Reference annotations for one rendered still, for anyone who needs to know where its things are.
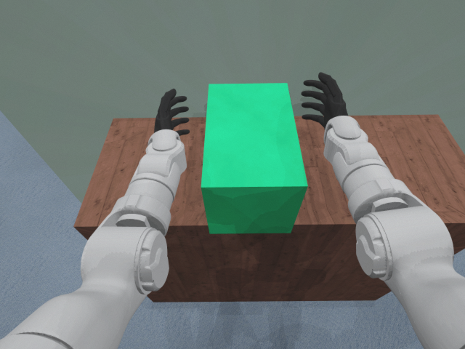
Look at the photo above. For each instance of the robot right upper arm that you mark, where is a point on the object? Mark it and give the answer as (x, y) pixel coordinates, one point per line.
(410, 251)

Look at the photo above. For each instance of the left robot hand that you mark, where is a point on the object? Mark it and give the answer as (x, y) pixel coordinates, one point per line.
(165, 113)

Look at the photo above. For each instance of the robot left upper arm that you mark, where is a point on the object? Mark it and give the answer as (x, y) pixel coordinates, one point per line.
(120, 267)

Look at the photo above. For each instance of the robot left forearm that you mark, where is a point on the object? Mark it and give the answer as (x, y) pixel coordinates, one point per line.
(147, 201)

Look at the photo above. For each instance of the pedestal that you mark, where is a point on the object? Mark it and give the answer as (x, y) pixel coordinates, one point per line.
(317, 261)

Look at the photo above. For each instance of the right robot hand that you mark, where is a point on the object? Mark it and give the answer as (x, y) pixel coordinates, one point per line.
(333, 103)

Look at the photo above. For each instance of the robot right forearm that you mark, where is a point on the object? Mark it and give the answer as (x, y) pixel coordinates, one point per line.
(362, 174)

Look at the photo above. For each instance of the carton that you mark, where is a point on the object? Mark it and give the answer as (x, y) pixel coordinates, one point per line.
(253, 177)

